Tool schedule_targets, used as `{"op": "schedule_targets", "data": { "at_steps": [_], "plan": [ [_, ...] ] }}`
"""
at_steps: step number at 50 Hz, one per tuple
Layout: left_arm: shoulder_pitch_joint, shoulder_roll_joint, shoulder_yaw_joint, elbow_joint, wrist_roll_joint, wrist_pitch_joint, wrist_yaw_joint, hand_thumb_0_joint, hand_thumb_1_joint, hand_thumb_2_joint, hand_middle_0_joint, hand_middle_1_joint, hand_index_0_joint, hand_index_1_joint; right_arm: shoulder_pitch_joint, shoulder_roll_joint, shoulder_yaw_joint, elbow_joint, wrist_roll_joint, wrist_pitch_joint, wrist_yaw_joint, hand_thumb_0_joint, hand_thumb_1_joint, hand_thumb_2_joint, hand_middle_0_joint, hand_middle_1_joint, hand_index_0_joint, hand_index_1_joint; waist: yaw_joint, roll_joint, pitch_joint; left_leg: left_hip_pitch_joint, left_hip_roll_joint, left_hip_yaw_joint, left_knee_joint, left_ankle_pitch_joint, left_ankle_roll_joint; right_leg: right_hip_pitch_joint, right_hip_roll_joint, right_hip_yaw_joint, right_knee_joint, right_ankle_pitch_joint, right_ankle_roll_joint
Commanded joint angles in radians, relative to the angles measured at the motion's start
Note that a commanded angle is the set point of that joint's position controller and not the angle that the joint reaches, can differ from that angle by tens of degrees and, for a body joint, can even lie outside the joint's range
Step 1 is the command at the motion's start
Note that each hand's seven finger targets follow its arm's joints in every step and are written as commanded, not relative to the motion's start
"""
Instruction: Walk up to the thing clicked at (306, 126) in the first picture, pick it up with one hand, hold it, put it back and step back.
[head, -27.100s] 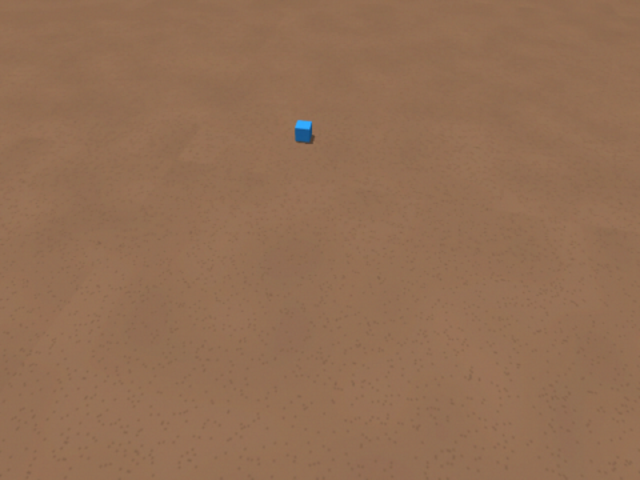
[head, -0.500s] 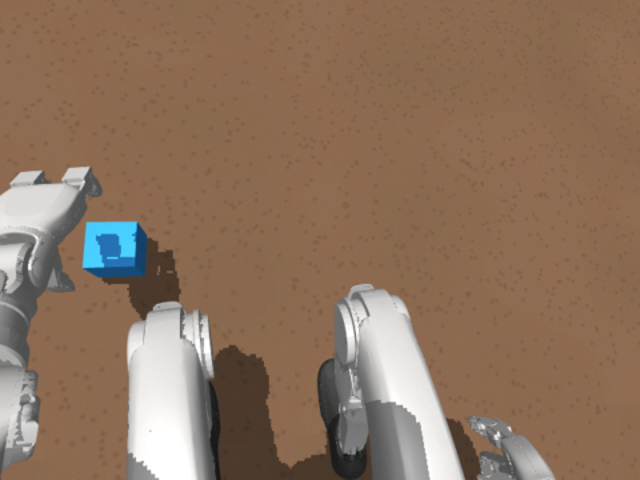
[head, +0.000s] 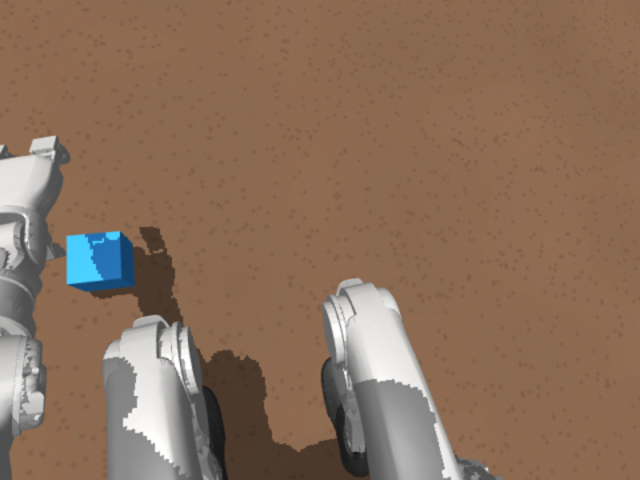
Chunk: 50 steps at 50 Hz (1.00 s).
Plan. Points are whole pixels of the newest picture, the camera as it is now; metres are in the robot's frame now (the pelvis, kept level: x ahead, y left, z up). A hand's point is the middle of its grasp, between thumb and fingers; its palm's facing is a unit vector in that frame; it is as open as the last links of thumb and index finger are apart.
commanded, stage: home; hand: left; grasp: from above
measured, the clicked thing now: (102, 262) +0.45 +0.27 -0.32
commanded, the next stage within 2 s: none
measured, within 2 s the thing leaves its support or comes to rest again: neither
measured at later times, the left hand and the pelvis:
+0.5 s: hand out of the picture +0.29 +0.24 +0.08, palm faces -0.20 -0.75 -0.63, open 7.6 cm; pelvis +0.01 +0.00 +0.18, yaw +4 degrees
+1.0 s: hand out of the picture +0.23 +0.20 +0.29, palm faces +0.18 -0.96 -0.22, open 7.4 cm; pelvis +0.07 +0.00 +0.34, yaw +7 degrees
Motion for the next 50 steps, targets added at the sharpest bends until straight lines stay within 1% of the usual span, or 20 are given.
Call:
{"op": "schedule_targets", "data": {
  "at_steps": [1,2,5,6,7,9,11,12,14,16,19,21,25,27,30,33,38,43,46,50],
  "plan": [
    [-0.065,0.244,0.048,-0.305,-0.142,0.039,-0.059,0.0,0.182,0.862,-0.204,-0.508,-0.191,-0.52,0.183,-0.257,-0.112,-0.101,0.042,0.003,-0.021,0.0,-0.894,-0.897,0.2,0.3,0.2,0.3,0.059,0.1,-0.79,0.604,-0.035,0.062,-0.353,0.199,0.025,0.531,0.022,-0.069,-0.345,0.252,-0.071],
    [-0.048,0.218,0.032,-0.417,-0.183,0.038,-0.088,0.0,0.262,0.855,-0.201,-0.474,-0.19,-0.484,0.171,-0.25,-0.118,-0.118,0.05,0.007,-0.023,0.0,-0.895,-0.897,0.2,0.3,0.2,0.3,0.067,0.091,-0.819,0.608,-0.033,0.065,-0.377,0.184,0.028,0.562,0.027,-0.064,-0.369,0.237,-0.072],
    [0.103,0.184,0.048,-0.616,-0.311,0.055,-0.154,0.0,0.48,0.841,-0.194,-0.389,-0.188,-0.395,0.139,-0.231,-0.133,-0.168,0.072,0.014,-0.035,0.0,-0.897,-0.899,0.2,0.3,0.2,0.3,0.101,0.041,-0.784,0.601,-0.032,0.072,-0.441,0.132,0.034,0.65,0.029,-0.039,-0.463,0.194,-0.065],
    [0.182,0.127,0.033,-0.616,-0.351,0.064,-0.175,0.0,0.512,0.849,-0.196,-0.386,-0.19,-0.392,0.127,-0.224,-0.133,-0.174,0.077,0.015,-0.039,0.0,-0.897,-0.899,0.2,0.3,0.2,0.3,0.092,0.002,-0.735,0.602,-0.029,0.065,-0.46,0.118,0.034,0.655,0.027,-0.039,-0.484,0.189,-0.063],
    [0.173,0.113,0.026,-0.709,-0.391,0.066,-0.189,0.0,0.539,0.849,-0.195,-0.377,-0.19,-0.382,0.117,-0.221,-0.133,-0.178,0.08,0.013,-0.047,0.0,-0.898,-0.899,0.2,0.3,0.2,0.3,0.091,0.007,-0.702,0.607,-0.028,0.064,-0.477,0.109,0.033,0.661,0.026,-0.035,-0.508,0.182,-0.066],
    [0.266,0.075,0.015,-0.768,-0.444,0.082,-0.215,0.0,0.699,0.858,-0.194,-0.321,-0.192,-0.322,0.092,-0.208,-0.135,-0.189,0.091,0.011,-0.06,0.0,-0.899,-0.899,0.2,0.3,0.2,0.3,0.105,0.019,-0.671,0.676,-0.019,0.05,-0.531,0.111,0.027,0.677,0.024,-0.031,-0.53,0.186,-0.069],
    [0.303,0.072,0.033,-0.862,-0.486,0.098,-0.224,0.0,0.859,0.883,-0.197,-0.297,-0.197,-0.297,0.069,-0.204,-0.141,-0.209,0.1,0.008,-0.075,0.0,-0.9,-0.9,0.2,0.3,0.2,0.3,0.119,0.044,-0.665,0.747,-0.013,0.042,-0.588,0.094,0.022,0.692,0.021,-0.026,-0.575,0.167,-0.072],
    [0.346,0.038,0.019,-0.875,-0.512,0.108,-0.227,0.0,0.897,0.899,-0.199,-0.298,-0.199,-0.298,0.056,-0.203,-0.14,-0.211,0.105,0.006,-0.082,0.0,-0.9,-0.9,0.2,0.3,0.2,0.3,0.113,0.039,-0.623,0.772,-0.011,0.034,-0.618,0.072,0.019,0.682,0.018,-0.025,-0.598,0.15,-0.074],
    [0.394,-0.019,-0.003,-0.908,-0.555,0.125,-0.229,0.0,0.9,0.899,-0.199,-0.298,-0.199,-0.298,0.03,-0.195,-0.134,-0.218,0.113,-0.003,-0.094,0.0,-0.9,-0.9,0.2,0.3,0.2,0.3,0.11,0.055,-0.571,0.828,-0.005,0.02,-0.679,0.045,0.012,0.684,0.016,-0.023,-0.628,0.132,-0.076],
    [0.434,-0.017,0.015,-0.982,-0.592,0.143,-0.221,0.0,0.9,0.899,-0.199,-0.298,-0.199,-0.298,0.008,-0.192,-0.131,-0.228,0.117,-0.017,-0.109,0.0,-0.9,-0.9,0.2,0.3,0.2,0.3,0.122,0.07,-0.558,0.885,-0.005,0.019,-0.732,0.024,0.01,0.725,0.013,-0.018,-0.675,0.114,-0.075],
    [0.494,-0.056,0.001,-1.108,-0.664,0.18,-0.222,0.0,0.9,0.899,-0.199,-0.298,-0.199,-0.298,-0.03,-0.188,-0.128,-0.249,0.123,-0.041,-0.131,0.0,-0.9,-0.9,0.2,0.3,0.2,0.3,0.128,0.106,-0.58,1.001,-0.004,0.016,-0.811,0.042,0.003,0.792,0.008,-0.01,-0.732,0.131,-0.075],
    [0.583,-0.086,-0.009,-1.13,-0.709,0.213,-0.222,0.0,0.9,0.899,-0.199,-0.299,-0.2,-0.299,-0.062,-0.185,-0.12,-0.263,0.129,-0.057,-0.149,0.0,-0.9,-0.9,0.2,0.3,0.2,0.3,0.129,0.1,-0.536,1.056,-0.002,0.0,-0.875,0.002,0.0,0.82,0.01,-0.012,-0.778,0.105,-0.072],
    [0.727,-0.149,-0.028,-1.198,-0.818,0.274,-0.227,0.0,0.9,0.9,-0.199,-0.3,-0.2,-0.3,-0.089,-0.17,-0.105,-0.281,0.136,-0.082,-0.177,0.0,-0.901,-0.899,0.2,0.3,0.2,0.3,0.121,0.087,-0.474,1.148,-0.005,-0.009,-0.965,0.012,-0.003,0.893,0.006,-0.004,-0.865,0.104,-0.071],
    [0.768,-0.139,-0.009,-1.259,-0.873,0.304,-0.224,0.0,0.9,0.9,-0.199,-0.3,-0.2,-0.3,-0.097,-0.165,-0.097,-0.307,0.138,-0.092,-0.19,0.0,-0.901,-0.899,0.2,0.3,0.2,0.3,0.125,0.075,-0.464,1.204,-0.005,-0.014,-1.012,0.006,-0.002,0.952,0.007,-0.003,-0.92,0.102,-0.067],
    [0.877,-0.178,-0.013,-1.296,-0.964,0.348,-0.221,0.0,0.9,0.9,-0.199,-0.3,-0.2,-0.3,-0.095,-0.142,-0.08,-0.327,0.14,-0.108,-0.207,0.0,-0.901,-0.899,0.2,0.3,0.2,0.3,0.12,0.037,-0.406,1.243,-0.011,-0.001,-1.071,0.019,0.001,1.047,0.008,0.007,-1.011,0.101,-0.066],
    [0.954,-0.196,-0.002,-1.36,-1.042,0.379,-0.219,0.0,0.9,0.9,-0.199,-0.3,-0.2,-0.3,-0.07,-0.126,-0.071,-0.333,0.137,-0.125,-0.227,0.0,-0.901,-0.899,0.2,0.299,0.2,0.299,0.12,0.047,-0.379,1.329,-0.009,-0.003,-1.143,0.081,-0.003,1.134,0.006,0.007,-1.081,0.151,-0.064],
    [1.115,-0.249,0.009,-1.425,-1.117,0.435,-0.217,0.0,0.9,0.9,-0.199,-0.3,-0.2,-0.3,-0.022,-0.1,-0.053,-0.358,0.137,-0.146,-0.267,0.0,-0.901,-0.899,0.2,0.299,0.2,0.299,0.12,0.022,-0.339,1.441,-0.013,0.013,-1.231,0.243,-0.004,1.307,0.01,0.004,-1.194,0.272,-0.065],
    [1.251,-0.302,0.026,-1.514,-1.188,0.497,-0.221,0.0,0.9,0.9,-0.199,-0.3,-0.2,-0.3,0.017,-0.088,-0.039,-0.379,0.133,-0.166,-0.303,0.0,-0.901,-0.899,0.2,0.299,0.2,0.299,0.131,0.012,-0.27,1.546,-0.015,0.023,-1.336,0.331,-0.007,1.442,0.014,-0.008,-1.307,0.348,-0.061],
    [1.332,-0.31,0.035,-1.589,-1.215,0.524,-0.226,0.0,0.9,0.9,-0.199,-0.3,-0.2,-0.299,0.031,-0.078,-0.035,-0.403,0.134,-0.18,-0.321,0.0,-0.901,-0.899,0.2,0.3,0.2,0.3,0.145,-0.008,-0.253,1.591,-0.024,0.043,-1.366,0.397,-0.003,1.519,0.015,-0.013,-1.37,0.407,-0.056],
    [1.373,-0.329,0.029,-1.611,-1.225,0.537,-0.246,0.0,0.9,0.899,-0.199,-0.299,-0.2,-0.299,0.034,-0.078,-0.037,-0.409,0.126,-0.205,-0.338,0.0,-0.901,-0.9,0.2,0.3,0.2,0.3,0.143,-0.015,-0.163,1.607,-0.025,0.049,-1.412,0.368,0.001,1.527,0.015,-0.02,-1.419,0.377,-0.054]
  ]
}}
